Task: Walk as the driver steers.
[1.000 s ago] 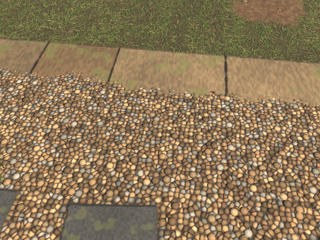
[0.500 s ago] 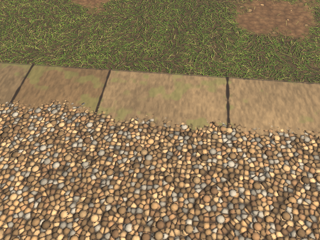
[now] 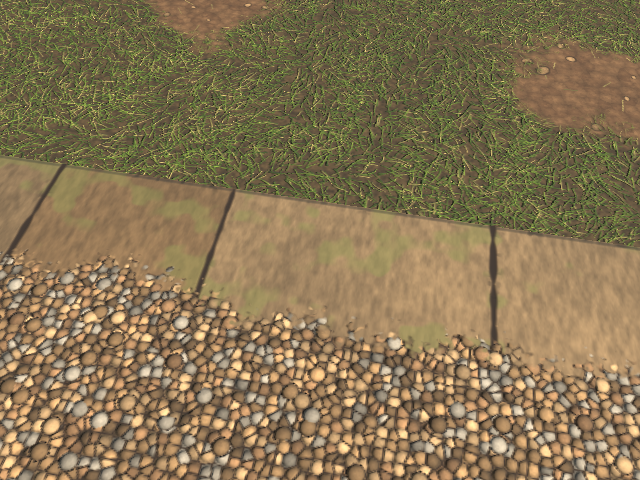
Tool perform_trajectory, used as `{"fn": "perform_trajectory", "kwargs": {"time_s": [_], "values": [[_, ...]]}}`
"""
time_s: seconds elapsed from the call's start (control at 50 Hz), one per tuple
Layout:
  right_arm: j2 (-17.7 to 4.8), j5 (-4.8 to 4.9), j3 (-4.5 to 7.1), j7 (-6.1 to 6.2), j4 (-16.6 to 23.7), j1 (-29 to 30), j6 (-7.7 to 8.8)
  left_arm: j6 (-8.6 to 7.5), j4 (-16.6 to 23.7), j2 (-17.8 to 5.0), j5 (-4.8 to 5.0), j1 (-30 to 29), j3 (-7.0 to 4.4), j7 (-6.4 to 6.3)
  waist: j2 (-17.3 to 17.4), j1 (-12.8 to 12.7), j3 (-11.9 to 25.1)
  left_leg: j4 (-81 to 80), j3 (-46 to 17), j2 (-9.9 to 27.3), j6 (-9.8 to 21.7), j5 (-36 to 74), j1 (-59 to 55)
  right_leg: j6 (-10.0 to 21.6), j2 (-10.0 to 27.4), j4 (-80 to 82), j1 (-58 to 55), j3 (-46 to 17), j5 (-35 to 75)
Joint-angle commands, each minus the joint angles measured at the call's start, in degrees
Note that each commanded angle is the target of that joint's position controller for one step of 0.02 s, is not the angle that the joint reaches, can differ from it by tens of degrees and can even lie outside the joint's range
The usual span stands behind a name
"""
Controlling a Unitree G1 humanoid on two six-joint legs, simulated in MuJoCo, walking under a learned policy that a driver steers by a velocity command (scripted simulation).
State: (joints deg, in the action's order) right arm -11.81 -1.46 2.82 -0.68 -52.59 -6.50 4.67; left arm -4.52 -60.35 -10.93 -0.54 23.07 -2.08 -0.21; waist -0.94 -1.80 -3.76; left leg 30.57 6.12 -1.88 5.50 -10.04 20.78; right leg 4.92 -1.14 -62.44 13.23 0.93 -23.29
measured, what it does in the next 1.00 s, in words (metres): walks ahead: right foot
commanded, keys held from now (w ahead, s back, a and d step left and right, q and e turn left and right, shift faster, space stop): w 0.80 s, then w+e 0.20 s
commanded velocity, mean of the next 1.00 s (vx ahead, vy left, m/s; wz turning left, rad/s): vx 0.50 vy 0.00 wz -0.04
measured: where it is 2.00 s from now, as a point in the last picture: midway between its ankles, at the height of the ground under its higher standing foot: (391, 251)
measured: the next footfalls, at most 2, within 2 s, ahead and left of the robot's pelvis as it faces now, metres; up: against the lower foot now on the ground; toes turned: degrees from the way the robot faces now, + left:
right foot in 0.48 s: +0.41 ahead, -0.11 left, +0.00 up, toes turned -4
left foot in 1.04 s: +0.71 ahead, +0.08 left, +0.00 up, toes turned -1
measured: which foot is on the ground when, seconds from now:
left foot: down 0.00-0.50, up 0.52-1.00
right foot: up 0.00-0.46, down 0.48-1.00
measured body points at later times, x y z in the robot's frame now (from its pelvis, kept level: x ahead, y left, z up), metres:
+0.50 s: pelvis +0.26 -0.03 -0.01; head +0.30 -0.04 +0.44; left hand +0.46 +0.19 -0.12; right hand +0.17 -0.25 -0.15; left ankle +0.08 +0.06 -0.71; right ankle +0.38 -0.10 -0.73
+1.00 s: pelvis +0.52 -0.02 +0.00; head +0.55 -0.01 +0.45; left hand +0.43 +0.21 -0.14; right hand +0.72 -0.23 -0.10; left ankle +0.67 +0.08 -0.72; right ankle +0.37 -0.10 -0.73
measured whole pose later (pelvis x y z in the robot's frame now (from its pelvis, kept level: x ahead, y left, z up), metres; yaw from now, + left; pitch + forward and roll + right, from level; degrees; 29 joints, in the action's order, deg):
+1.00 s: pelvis +0.52 -0.02 +0.00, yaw -3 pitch +1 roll -2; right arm -10.3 -1.1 1.8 -1.4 -49.5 0.9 3.3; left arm -4.9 -61.7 -9.5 -1.4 28.3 -2.0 -0.7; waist 1.2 -5.1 -2.9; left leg 32.1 2.6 2.4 2.3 -6.0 29.2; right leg 2.9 -4.0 -14.1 -5.3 1.2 -20.1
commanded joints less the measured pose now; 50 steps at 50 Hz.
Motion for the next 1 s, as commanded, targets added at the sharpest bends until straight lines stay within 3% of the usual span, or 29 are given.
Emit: {"fn": "perform_trajectory", "kwargs": {"time_s": [0.02,0.04,0.08,0.14,0.26,0.36,0.42,0.44,0.46,0.48,0.5,0.52,0.54,0.56,0.6,0.62,0.66,0.72,0.8,0.9,0.96,1.0], "values": [[-4.3,0.72,1.05,0.13,-1.4,-8.4,0.48,-0.31,4.0,-4.5,-1.04,-1.1,-1.35,0.46,3.1,1.9,2.5,-19.5,-22.3,17.1,7.7,2.9,-15.7,0.4,5.5,-5.8,19.3,-3.2,6.6],[-2.8,0.85,0.53,0.32,-2.2,-8.8,0.75,0.50,3.5,-3.2,-1.55,0.5,-1.12,0.86,3.6,0.5,2.4,-20.7,-19.1,15.5,6.7,4.7,-12.7,-0.2,6.1,-4.0,16.4,-3.0,7.3],[-3.5,0.91,0.51,0.54,-3.9,-12.2,1.61,1.51,3.8,-2.4,-1.80,-0.2,-1.15,1.36,3.8,-0.2,1.9,-21.5,-16.2,14.6,7.1,10.8,-11.5,-1.2,6.2,-1.9,16.1,-1.9,8.1],[-5.1,0.96,0.62,0.74,-5.1,-15.5,1.87,2.33,6.3,-3.0,-1.72,-7.2,-1.27,1.76,3.8,0.3,-0.2,-23.8,-13.0,13.1,6.7,11.5,-12.3,-2.7,7.3,3.3,21.6,-0.4,13.9],[-4.7,0.88,-0.02,0.87,-6.8,-21.6,1.65,2.22,10.7,-2.5,-0.75,-20.6,-0.46,1.96,4.3,3.6,-2.1,-24.2,-9.6,11.7,5.3,17.4,-17.1,-3.6,6.3,19.5,23.9,2.3,23.0],[-5.1,0.15,-0.01,1.57,-8.6,-25.7,1.27,1.64,13.2,-3.2,-0.68,-27.1,-0.29,1.78,4.8,5.3,-3.3,-21.2,-9.2,14.2,6.1,23.7,-25.9,-1.7,4.6,26.9,24.6,3.3,20.8],[-6.1,-0.17,0.33,2.03,-8.9,-23.9,1.07,0.84,13.1,-4.0,-0.63,-24.5,-0.76,1.45,5.1,2.9,-2.1,-15.1,-7.9,15.1,5.1,37.1,-28.1,0.9,2.1,30.7,17.8,4.4,14.7],[-6.7,-0.16,0.50,2.06,-8.9,-23.0,1.00,0.52,11.6,-4.7,-0.67,-19.7,-1.25,1.07,5.4,0.9,0.4,-9.6,-7.1,14.6,4.3,44.8,-27.6,2.0,0.1,32.1,11.3,5.2,13.0],[-6.9,0.13,0.53,1.91,-8.8,-21.9,0.78,0.01,8.5,-5.6,-0.92,-10.7,-1.95,0.60,4.0,-3.0,4.8,0.4,-5.3,12.7,3.2,46.9,-25.4,3.3,-1.6,35.9,0.6,6.2,15.4],[-5.9,0.66,0.13,1.74,-7.7,-21.1,0.89,-0.56,5.6,-8.7,-2.12,-0.3,-3.14,-0.03,2.0,-6.7,11.0,13.9,-4.0,10.5,2.1,35.0,-15.0,5.9,4.6,36.1,-14.9,-0.7,14.3],[-0.6,3.17,-1.00,1.01,-5.9,-26.2,0.90,-0.54,5.0,-15.2,-3.30,6.9,-4.86,-0.29,-10.2,-6.1,19.8,37.7,0.3,1.3,-1.0,3.4,5.5,13.6,22.6,39.6,-32.6,-27.6,7.8],[-4.6,1.75,0.35,1.06,-6.5,-24.9,0.81,0.38,5.1,-13.8,-1.29,3.3,-4.62,0.37,-6.7,-4.7,19.7,45.7,-7.3,-1.6,-0.2,-18.8,12.6,14.8,24.9,46.5,-30.2,-39.3,8.2],[-5.3,1.03,0.85,0.99,-4.9,-19.7,0.63,0.55,6.0,-11.3,-0.14,-3.5,-3.86,0.59,-3.4,-1.8,10.2,46.2,-9.1,2.3,0.3,-13.8,16.0,12.8,22.5,47.4,-21.6,-29.8,5.5],[-4.5,0.75,0.67,0.70,-4.1,-16.5,0.89,0.21,6.6,-7.5,-0.07,-7.5,-2.87,0.87,-0.7,-0.6,5.1,42.9,-8.9,4.3,0.3,-9.5,15.0,11.1,20.2,49.9,-13.7,-23.5,8.5],[-2.4,-0.40,0.63,0.25,-4.3,-16.5,-0.27,-0.47,5.6,-3.4,0.01,-9.2,-1.54,0.59,-1.1,3.0,1.3,36.7,-8.5,7.0,-0.4,-6.0,9.8,6.7,14.7,53.1,-4.5,-14.2,13.9],[-1.3,-0.75,0.51,-0.13,-4.6,-17.8,-0.99,-0.87,4.8,-3.5,-0.12,-7.9,-1.42,0.39,-2.8,3.6,1.7,35.4,-7.9,7.1,-1.0,-5.7,7.7,7.0,14.4,53.5,-2.8,-12.5,16.9],[-1.2,-0.94,0.62,-0.50,-3.9,-16.0,-1.86,-1.66,3.4,-4.7,-0.05,-4.5,-1.53,0.23,-2.1,4.1,1.1,33.5,-6.9,7.4,-2.1,-4.0,9.1,7.5,13.3,54.3,-2.6,-9.6,22.3],[-2.2,-0.69,0.71,-0.82,-1.1,-8.1,-2.44,-1.79,2.5,-6.0,-0.13,-1.4,-1.54,0.17,-1.7,3.1,-0.9,27.2,-5.6,8.7,-3.5,1.9,15.1,7.4,12.3,56.4,-4.4,-7.2,23.4],[-1.7,0.02,0.14,-1.01,2.0,1.1,-2.34,-1.67,1.7,-5.7,-0.07,2.6,-1.08,0.15,-2.0,0.9,-2.0,15.1,-3.7,8.0,-4.5,8.4,16.5,6.5,11.0,56.6,-7.7,-4.6,27.8],[-2.3,0.22,-0.17,-0.85,5.2,9.3,-1.80,-1.22,0.1,-6.3,-0.43,7.8,-1.04,-0.41,-2.4,-1.7,-2.5,6.0,-3.1,5.8,-4.4,8.8,16.8,7.5,12.4,52.9,-15.3,-7.1,34.2],[-3.6,0.48,0.10,-0.69,6.5,9.8,-0.85,-0.86,0.3,-7.8,-0.97,6.7,-1.56,-0.89,-3.1,-0.7,-2.2,2.4,-3.8,4.7,-3.3,3.9,13.6,7.1,13.8,48.8,-18.1,-9.1,39.6],[-5.0,0.57,0.83,-0.11,4.7,2.3,0.04,-0.75,1.0,-8.8,-0.97,3.9,-1.98,-0.83,-3.4,3.1,1.0,-1.8,-2.9,2.0,-1.9,0.4,1.5,5.3,12.5,41.1,-15.9,-8.5,48.5]]}}
Velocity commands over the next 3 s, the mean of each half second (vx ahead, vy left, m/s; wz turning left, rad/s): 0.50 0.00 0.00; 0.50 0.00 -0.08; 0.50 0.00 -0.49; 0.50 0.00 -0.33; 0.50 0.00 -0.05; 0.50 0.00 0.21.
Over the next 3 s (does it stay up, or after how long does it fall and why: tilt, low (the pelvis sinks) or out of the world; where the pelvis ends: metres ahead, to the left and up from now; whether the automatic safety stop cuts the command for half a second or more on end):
stays up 1.46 -0.45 0.02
